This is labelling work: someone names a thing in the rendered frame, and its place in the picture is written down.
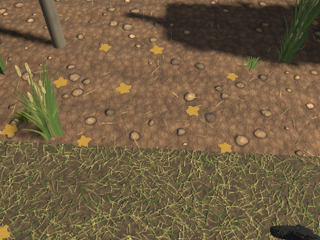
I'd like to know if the right robot hand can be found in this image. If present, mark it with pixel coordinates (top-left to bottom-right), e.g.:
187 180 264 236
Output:
270 224 320 240

